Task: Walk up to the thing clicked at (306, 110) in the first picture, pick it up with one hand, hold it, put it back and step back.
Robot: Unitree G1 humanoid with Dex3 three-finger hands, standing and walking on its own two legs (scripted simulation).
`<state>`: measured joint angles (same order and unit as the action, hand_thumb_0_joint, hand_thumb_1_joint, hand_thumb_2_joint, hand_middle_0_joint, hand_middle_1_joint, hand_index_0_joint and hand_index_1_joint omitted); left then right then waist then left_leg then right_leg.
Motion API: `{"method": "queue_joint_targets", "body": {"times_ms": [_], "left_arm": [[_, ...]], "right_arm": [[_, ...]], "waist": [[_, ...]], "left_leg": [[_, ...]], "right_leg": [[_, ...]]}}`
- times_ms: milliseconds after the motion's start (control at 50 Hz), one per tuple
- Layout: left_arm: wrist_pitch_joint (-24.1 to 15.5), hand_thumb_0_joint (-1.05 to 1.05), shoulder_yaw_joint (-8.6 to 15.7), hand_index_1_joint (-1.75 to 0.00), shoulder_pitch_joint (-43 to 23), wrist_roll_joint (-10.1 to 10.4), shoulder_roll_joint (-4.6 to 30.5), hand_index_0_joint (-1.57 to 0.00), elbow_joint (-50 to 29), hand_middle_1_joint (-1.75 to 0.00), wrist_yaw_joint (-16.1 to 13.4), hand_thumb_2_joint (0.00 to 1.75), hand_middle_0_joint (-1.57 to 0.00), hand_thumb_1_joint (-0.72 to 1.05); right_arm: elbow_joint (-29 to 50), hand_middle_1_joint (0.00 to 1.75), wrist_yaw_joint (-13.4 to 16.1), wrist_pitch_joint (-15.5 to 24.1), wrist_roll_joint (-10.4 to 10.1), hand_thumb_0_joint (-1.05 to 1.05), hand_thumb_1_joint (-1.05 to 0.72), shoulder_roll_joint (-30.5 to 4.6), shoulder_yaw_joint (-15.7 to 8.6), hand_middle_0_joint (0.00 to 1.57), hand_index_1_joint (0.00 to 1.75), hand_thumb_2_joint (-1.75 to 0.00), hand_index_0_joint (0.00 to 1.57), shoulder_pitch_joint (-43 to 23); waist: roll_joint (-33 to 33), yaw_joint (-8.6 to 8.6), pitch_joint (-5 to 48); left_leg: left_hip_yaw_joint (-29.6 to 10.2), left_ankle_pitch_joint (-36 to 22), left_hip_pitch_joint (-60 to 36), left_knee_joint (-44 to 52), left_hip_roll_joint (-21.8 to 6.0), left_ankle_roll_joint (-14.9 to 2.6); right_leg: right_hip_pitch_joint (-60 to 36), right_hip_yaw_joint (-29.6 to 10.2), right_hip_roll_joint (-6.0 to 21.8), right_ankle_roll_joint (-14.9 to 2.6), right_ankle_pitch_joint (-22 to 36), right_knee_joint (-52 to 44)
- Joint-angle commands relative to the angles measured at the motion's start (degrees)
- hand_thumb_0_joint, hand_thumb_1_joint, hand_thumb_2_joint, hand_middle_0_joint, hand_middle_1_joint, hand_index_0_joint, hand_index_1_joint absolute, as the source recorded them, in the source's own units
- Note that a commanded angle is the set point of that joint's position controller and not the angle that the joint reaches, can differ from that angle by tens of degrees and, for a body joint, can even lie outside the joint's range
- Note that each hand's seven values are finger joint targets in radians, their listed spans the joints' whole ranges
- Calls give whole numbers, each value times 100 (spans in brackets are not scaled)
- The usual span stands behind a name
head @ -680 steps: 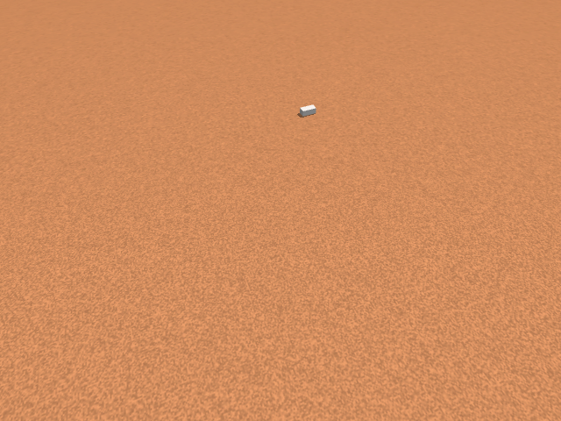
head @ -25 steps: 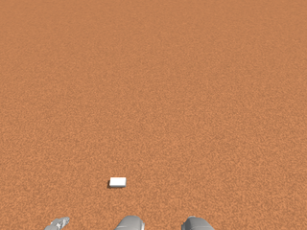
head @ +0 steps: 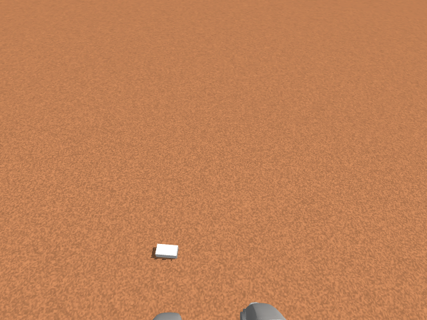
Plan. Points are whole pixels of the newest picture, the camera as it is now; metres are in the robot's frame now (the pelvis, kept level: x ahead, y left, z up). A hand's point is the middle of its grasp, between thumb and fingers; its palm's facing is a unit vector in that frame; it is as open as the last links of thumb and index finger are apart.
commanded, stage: walk up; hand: left
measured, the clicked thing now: (167, 251) +0.48 +0.22 -0.73
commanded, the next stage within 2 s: stand in 0.68 s
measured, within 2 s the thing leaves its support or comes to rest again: neither
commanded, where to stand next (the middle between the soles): +0.09 -0.01 m, yaw +0 degrees
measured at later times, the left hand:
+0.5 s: hand out of the picture +0.09 +0.24 -0.10, palm faces +0.00 -0.85 -0.53, open 7.4 cm
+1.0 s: hand out of the picture +0.05 +0.23 -0.14, palm faces +0.00 -0.95 -0.32, open 7.4 cm
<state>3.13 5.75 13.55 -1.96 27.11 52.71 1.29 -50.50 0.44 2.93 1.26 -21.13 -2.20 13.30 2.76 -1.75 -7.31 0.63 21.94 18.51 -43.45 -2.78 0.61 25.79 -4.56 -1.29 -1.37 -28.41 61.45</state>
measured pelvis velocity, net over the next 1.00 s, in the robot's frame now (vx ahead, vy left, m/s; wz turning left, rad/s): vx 0.01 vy -0.02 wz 0.04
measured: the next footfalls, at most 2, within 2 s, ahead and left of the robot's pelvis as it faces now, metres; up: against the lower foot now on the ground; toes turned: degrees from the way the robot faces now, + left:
right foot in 0.18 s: +0.08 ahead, -0.14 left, +0.00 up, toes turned +0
left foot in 0.64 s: +0.07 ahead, +0.13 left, +0.00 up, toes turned +0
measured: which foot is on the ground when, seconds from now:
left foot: down 0.00-0.20, up 0.22-0.62, down 0.64-1.00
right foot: up 0.00-0.16, down 0.18-1.00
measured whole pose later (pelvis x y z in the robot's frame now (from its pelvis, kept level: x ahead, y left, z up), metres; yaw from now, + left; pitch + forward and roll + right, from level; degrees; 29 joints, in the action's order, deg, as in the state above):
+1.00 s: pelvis +0.01 -0.02 +0.02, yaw +2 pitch -4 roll +0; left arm -0.5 -0.3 11.4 -0.6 19.9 60.0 1.1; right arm -57.9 -1.0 0.6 0.2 -21.3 -2.3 7.3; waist 0.5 -0.3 -4.6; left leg -2.4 15.4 14.6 -33.3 -0.8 1.4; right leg 14.6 -0.6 1.5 0.8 -16.3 34.2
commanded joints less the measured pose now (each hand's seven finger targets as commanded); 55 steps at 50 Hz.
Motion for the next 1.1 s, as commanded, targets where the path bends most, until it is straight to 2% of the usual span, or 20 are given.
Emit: {"method": "queue_joint_targets", "body": {"times_ms": [0, 80, 140, 160, 180, 200, 260, 380, 520, 600, 620, 640, 660, 700, 800, 820, 840, 860, 900, 1080], "left_arm": [[-189, 0, 308, -30, -227, -106, 1111, -20, -677, -30, 154, 90, -20, 90], [-385, 0, 294, -30, -49, 4, 954, -20, -668, -30, 213, 90, -20, 90], [-574, 0, 311, -30, 1169, 57, 780, -20, -183, -30, 28, 90, -20, 90], [-643, 0, 413, -30, 1497, 3, 1242, -20, -153, -30, -71, 90, -20, 90], [-708, 0, 426, -30, 978, -38, 1820, -20, -443, -30, -147, 90, -20, 90], [-682, 0, 401, -30, 629, -9, 1945, -20, -555, -30, -133, 90, -20, 90], [-806, 0, 275, -30, 284, 82, 1471, -20, -529, -30, -296, 90, -20, 90], [-827, 0, 242, -30, 291, 199, 1365, -20, -585, -30, -584, 90, -20, 90], [-769, 0, 208, -30, 266, 15, 1202, -20, -782, -30, -459, 90, -20, 90], [-579, 0, 42, -30, -237, 154, 1104, -20, -881, -30, -325, 90, -20, 90], [-538, 0, -44, -30, -8, 166, 828, -20, -828, -30, -332, 90, -20, 90], [-542, 0, -156, -30, -19, 256, 473, -20, -924, -30, -349, 90, -20, 90], [-547, 0, -44, -30, -633, 206, 784, -20, -958, -30, -427, 90, -20, 90], [-487, 0, -27, -30, -426, 262, 871, -20, -640, -30, -356, 90, -20, 90], [-614, 0, -98, -30, 396, 217, 580, -20, 53, -30, -274, 90, -20, 90], [-653, 0, -100, -30, 355, 133, 720, -20, 116, -30, -295, 90, -20, 90], [-661, 0, -60, -30, -242, 54, 1175, -20, -7, -30, -290, 90, -20, 90], [-638, 0, -51, -30, -584, 53, 1379, -20, 48, -30, -238, 90, -20, 90], [-601, 0, -216, -30, -907, 72, 1024, -20, 61, -30, -149, 90, -20, 90], [-612, 0, -338, -30, -729, 207, 575, -20, 623, -30, -118, 90, -20, 90]], "right_arm": [[325, 30, 241, 229, 1, 0, -90, -2173, -718, 20, 30, -90, 20, 750], [542, 30, 73, 199, 75, 0, -90, -2103, -632, 20, 30, -90, 20, 493], [703, 30, 4, -23, 25, 0, -90, -1552, -378, 20, 30, -90, 20, -132], [823, 30, 22, -80, -34, 0, -90, -930, -188, 20, 30, -90, 20, -88], [943, 30, 91, -138, -70, 0, -90, -860, -167, 20, 30, -90, 20, -158], [845, 30, 166, -155, -68, 0, -90, -1517, -390, 20, 30, -90, 20, -297], [362, 30, 64, -243, -118, 0, -90, -1490, -417, 20, 30, -90, 20, 389], [520, 30, -81, -598, 18, 0, -90, -1460, -562, 20, 30, -90, 20, 478], [557, 30, -112, -437, -75, 0, -90, -1355, -501, 20, 30, -90, 20, -11], [162, 30, -76, -253, -33, 0, -90, -1367, -500, 20, 30, -90, 20, 483], [132, 30, -53, -202, 33, 0, -90, -1479, -524, 20, 30, -90, 20, 554], [350, 30, -49, -152, 72, 0, -90, -2015, -582, 20, 30, -90, 20, 260], [96, 30, 40, -61, 55, 0, -90, -2284, -629, 20, 30, -90, 20, 370], [259, 30, 29, -12, -24, 0, -90, -1671, -490, 20, 30, -90, 20, -262], [62, 30, 5, -82, -57, 0, -90, -1454, -416, 20, 30, -90, 20, -829], [22, 30, -4, -113, -127, 0, -90, -1127, -313, 20, 30, -90, 20, -782], [7, 30, -10, -153, -178, 0, -90, -935, -262, 20, 30, -90, 20, -641], [-131, 30, 3, -176, -184, 0, -90, -1004, -263, 20, 30, -90, 20, -567], [-416, 30, -57, -157, -155, 0, -90, -1154, -292, 20, 30, -90, 20, -529], [-795, 30, -68, -26, -100, 0, -90, -1183, -163, 20, 30, -90, 20, -993]], "waist": [[-1071, 445, 382], [-1728, 354, 261], [-1231, -405, 502], [333, -549, 468], [825, -279, 363], [17, -225, 182], [-226, 140, 130], [227, 243, 324], [1200, -148, 682], [881, 331, 765], [153, 377, 829], [-1623, 303, 859], [-806, 494, 870], [-435, 198, 461], [-1451, -171, 883], [-1062, -165, 923], [-398, 232, 673], [-69, 411, 517], [-235, 434, 438], [-451, 145, 738]], "left_leg": [[-2256, 489, -1394, 2002, -1583, -1424], [-1696, 399, -615, 1987, -1379, -1468], [-397, -937, 960, 151, -578, -817], [56, -200, 1695, -1590, 10, -451], [-533, 1220, 2265, -1927, 441, -205], [-1147, 1330, 1900, -2235, 172, -187], [-1214, 443, 1802, -1844, -7, -197], [-1323, 89, 1466, -2834, 399, -10], [-569, 416, 1099, -837, 233, 37], [181, -338, -850, 1016, 493, -130], [-409, -505, -1112, 1438, 267, -280], [-3012, -1082, -1004, 2022, -1202, -887], [-4145, -1231, -118, 2237, -1909, -1772], [-2519, -747, -411, 2036, -1326, -1369], [-1246, -1775, -205, 1320, -687, -711], [-1210, -1652, 272, 1067, -525, -415], [-828, -494, 315, 1103, -14, -178], [-556, 123, -476, 1059, 89, -221], [-792, 53, -984, 1608, -66, -257], [-834, -1342, -898, 2442, -393, -216]], "right_leg": [[1272, -91, 419, 32, -119, -265], [379, 463, 363, -3, -466, -1191], [-2010, 845, -39, 14, 841, -2966], [-2241, -724, 777, -54, 404, -3895], [-1575, -3352, 2339, -765, 319, -4629], [-1031, -3536, 2653, -1334, 124, -4557], [-1436, -1743, 1902, -714, 1283, -3909], [-1163, -648, 1941, -875, 4773, -3275], [-1625, -365, 1643, -1088, 2715, -3046], [-291, -87, 1418, -753, 2602, -2021], [-30, 78, 1223, -493, 2224, -1202], [781, 580, 333, 31, 665, -308], [360, -113, 258, 108, -894, -319], [439, -26, 347, -42, -625, -238], [-1387, 500, 304, 23, 932, -3125], [-1949, -36, 574, -24, 1808, -3411], [-1336, -1074, 1122, -312, 1172, -3765], [-337, -1413, 1415, -608, 287, -4039], [-93, -884, 1081, -358, -203, -4108], [-1632, -226, 759, -58, 1856, -4093]]}}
